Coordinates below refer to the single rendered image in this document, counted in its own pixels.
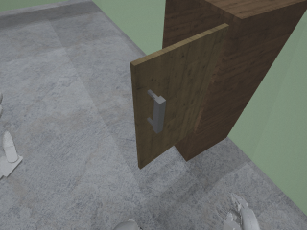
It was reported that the cupboard door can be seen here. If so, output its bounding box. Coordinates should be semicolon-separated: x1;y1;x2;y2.
130;23;229;170

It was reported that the robot left hand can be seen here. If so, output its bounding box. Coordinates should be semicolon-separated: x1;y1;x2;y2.
0;92;23;180

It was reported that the handle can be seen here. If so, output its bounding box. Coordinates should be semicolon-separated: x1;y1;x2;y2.
147;89;166;134

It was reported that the robot right hand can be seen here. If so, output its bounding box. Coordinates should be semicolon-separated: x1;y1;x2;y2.
224;192;261;230

